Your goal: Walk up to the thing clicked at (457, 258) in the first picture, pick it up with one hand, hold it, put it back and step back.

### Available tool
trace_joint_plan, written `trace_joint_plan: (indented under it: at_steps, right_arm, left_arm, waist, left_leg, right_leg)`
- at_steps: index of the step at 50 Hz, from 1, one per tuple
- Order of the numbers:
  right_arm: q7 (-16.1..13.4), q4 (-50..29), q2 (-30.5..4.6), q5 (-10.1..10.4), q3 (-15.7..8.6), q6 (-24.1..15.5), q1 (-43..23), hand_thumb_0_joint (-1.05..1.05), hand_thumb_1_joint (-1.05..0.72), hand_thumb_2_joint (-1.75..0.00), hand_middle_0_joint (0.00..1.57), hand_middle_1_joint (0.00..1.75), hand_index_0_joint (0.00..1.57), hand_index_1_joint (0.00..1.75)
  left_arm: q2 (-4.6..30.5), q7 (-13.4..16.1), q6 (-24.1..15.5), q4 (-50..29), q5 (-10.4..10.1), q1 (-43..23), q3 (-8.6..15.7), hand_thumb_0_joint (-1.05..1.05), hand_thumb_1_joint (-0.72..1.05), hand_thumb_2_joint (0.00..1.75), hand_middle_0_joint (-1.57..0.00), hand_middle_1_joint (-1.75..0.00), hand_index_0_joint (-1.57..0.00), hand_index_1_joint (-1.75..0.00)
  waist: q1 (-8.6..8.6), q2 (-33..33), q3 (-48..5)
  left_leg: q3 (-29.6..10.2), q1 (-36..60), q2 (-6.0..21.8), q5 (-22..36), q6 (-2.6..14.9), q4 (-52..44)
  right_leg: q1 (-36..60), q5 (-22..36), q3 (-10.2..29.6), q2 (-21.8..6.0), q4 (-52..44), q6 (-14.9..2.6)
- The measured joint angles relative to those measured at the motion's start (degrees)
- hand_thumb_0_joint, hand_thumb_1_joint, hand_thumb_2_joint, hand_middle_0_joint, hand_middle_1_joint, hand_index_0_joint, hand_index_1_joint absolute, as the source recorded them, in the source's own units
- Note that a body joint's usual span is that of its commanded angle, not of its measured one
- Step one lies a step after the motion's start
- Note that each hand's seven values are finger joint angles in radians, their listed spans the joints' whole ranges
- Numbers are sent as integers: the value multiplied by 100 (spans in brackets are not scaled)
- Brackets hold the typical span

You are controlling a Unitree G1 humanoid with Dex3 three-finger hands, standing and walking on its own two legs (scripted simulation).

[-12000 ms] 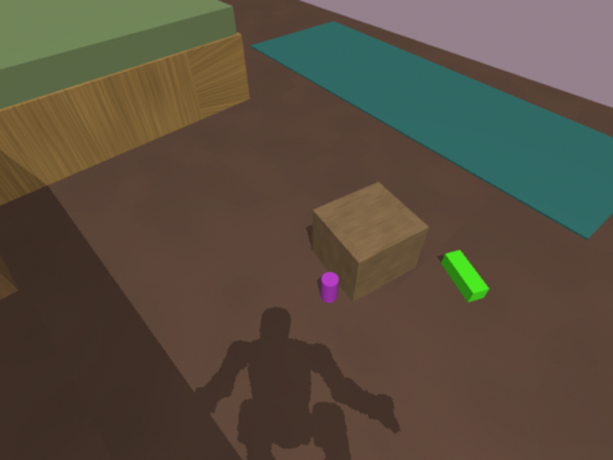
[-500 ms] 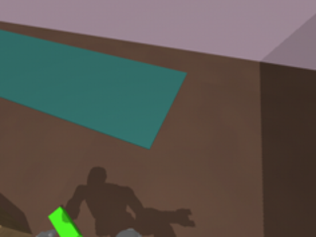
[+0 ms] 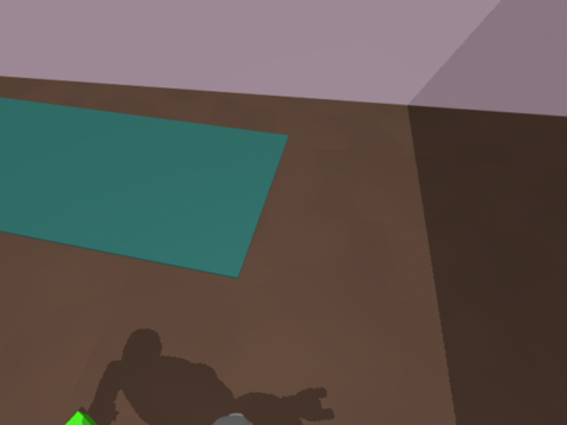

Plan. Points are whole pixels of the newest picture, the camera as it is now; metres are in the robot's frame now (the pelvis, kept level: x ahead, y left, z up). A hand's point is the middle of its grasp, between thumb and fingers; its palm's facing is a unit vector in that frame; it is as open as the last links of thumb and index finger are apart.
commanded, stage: walk up
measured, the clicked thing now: out of the picture +0.17 +0.59 -0.71
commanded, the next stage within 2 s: stand in 0.64 s
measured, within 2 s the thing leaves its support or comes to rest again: neither
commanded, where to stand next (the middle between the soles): +0.09 +0.02 m, yaw -2 degrees
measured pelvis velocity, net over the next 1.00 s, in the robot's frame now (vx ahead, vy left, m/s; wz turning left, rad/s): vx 0.03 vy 0.02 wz -0.06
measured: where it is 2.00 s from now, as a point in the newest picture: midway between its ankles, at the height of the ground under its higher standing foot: outside the picture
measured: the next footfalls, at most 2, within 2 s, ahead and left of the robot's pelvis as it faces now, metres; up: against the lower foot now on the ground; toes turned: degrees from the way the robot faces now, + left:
none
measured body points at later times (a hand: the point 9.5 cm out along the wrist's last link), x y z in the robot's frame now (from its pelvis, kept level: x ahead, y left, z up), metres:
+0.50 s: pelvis +0.02 +0.02 +0.03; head +0.03 +0.02 +0.48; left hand +0.15 +0.31 -0.09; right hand +0.10 -0.29 -0.10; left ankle +0.05 +0.15 -0.71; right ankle +0.01 -0.11 -0.71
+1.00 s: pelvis +0.03 +0.02 +0.04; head +0.04 +0.03 +0.49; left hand +0.14 +0.32 -0.09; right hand +0.10 -0.28 -0.09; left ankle +0.05 +0.15 -0.71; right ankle +0.01 -0.11 -0.71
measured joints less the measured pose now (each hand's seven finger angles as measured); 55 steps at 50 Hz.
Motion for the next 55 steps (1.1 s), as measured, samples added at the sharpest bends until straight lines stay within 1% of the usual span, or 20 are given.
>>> trace_joint_plan:
  at_steps: [2,3,4,5,6,8,10,16,24,32,35,43,55]
  right_arm:
    - [-20,119,-50,56,0,-43,-18,1,-90,-90,21,30,20,30]
    - [-32,172,-64,75,5,-85,-29,1,-90,-90,21,30,20,30]
    - [-38,219,-70,88,11,-131,-37,1,-90,-90,21,30,20,30]
    - [-44,269,-56,93,15,-177,-54,1,-90,-90,21,30,20,30]
    - [-50,320,-21,90,23,-210,-81,1,-90,-90,21,30,20,30]
    - [-35,412,29,109,65,-243,-126,1,-90,-90,21,30,20,30]
    - [-12,523,90,121,123,-237,-196,1,-90,-90,21,30,20,30]
    - [26,822,277,151,253,-232,-500,1,-90,-90,21,30,20,30]
    - [36,1175,362,135,296,-246,-757,1,-90,-90,21,30,20,30]
    - [35,1350,295,141,220,-237,-856,1,-90,-90,21,30,20,30]
    - [24,1403,281,132,196,-221,-817,1,-90,-90,21,30,20,30]
    - [8,1567,335,122,188,-172,-796,1,-90,-90,21,30,20,30]
    - [1,1532,428,94,190,-198,-841,1,-90,-90,21,30,20,30]
  left_arm:
    - [-65,20,-14,91,-22,23,-57,0,90,90,-20,-30,-20,-30]
    - [-90,22,-19,130,-41,19,-84,0,90,90,-20,-30,-20,-30]
    - [-107,15,-16,167,-64,3,-112,0,90,90,-20,-30,-20,-30]
    - [-115,10,-5,207,-86,-38,-137,0,90,90,-20,-30,-20,-30]
    - [-121,12,12,253,-112,-101,-158,0,90,90,-20,-30,-20,-30]
    - [-170,17,32,338,-161,-240,-201,0,90,90,-20,-30,-20,-30]
    - [-209,14,20,411,-174,-376,-245,0,90,90,-20,-30,-20,-30]
    - [-265,-4,-6,625,-213,-823,-340,0,90,90,-20,-30,-20,-30]
    - [-284,-19,26,927,-227,-1195,-377,0,90,90,-20,-30,-20,-30]
    - [-289,-31,53,1210,-198,-1231,-366,0,90,90,-20,-30,-20,-30]
    - [-312,-44,77,1309,-185,-1266,-343,0,90,90,-20,-30,-20,-30]
    - [-366,-34,97,1410,-187,-1297,-298,0,90,90,-20,-30,-20,-30]
    - [-413,-41,113,1465,-161,-1241,-239,0,90,90,-20,-30,-20,-30]
  waist:
    - [34,20,-5]
    - [36,21,-6]
    - [31,14,-7]
    - [23,-22,9]
    - [21,-87,32]
    - [10,-108,19]
    - [-2,-101,-17]
    - [-62,-185,-115]
    - [-98,-181,-221]
    - [-126,-137,-180]
    - [-183,-132,-168]
    - [-165,-166,-184]
    - [-124,-183,-261]
  left_leg:
    - [-70,67,-96,6,33,-97]
    - [-63,146,-122,134,56,-278]
    - [-47,260,-148,392,69,-536]
    - [-20,350,-181,820,-4,-731]
    - [31,421,-221,930,-94,-818]
    - [67,493,-218,909,-175,-898]
    - [79,569,-178,902,-188,-980]
    - [214,823,-186,1080,-162,-1412]
    - [379,1159,-170,1345,-135,-2034]
    - [491,1409,-167,1529,-135,-2486]
    - [426,1474,-203,1616,-133,-2659]
    - [349,1629,-234,1755,-135,-2957]
    - [275,1668,-286,1824,-116,-3102]
  right_leg:
    - [51,15,72,-5,-60,15]
    - [71,18,102,-16,-81,34]
    - [84,7,126,-31,-78,54]
    - [98,-15,158,-64,-54,77]
    - [118,-29,208,-110,-39,102]
    - [190,17,246,-116,-153,132]
    - [293,96,259,-80,-327,138]
    - [489,317,388,-97,-739,181]
    - [773,662,546,-91,-1388,233]
    - [975,876,653,-93,-1830,256]
    - [1082,948,585,-131,-2029,265]
    - [1308,1101,503,-166,-2412,271]
    - [1402,1164,426,-217,-2603,291]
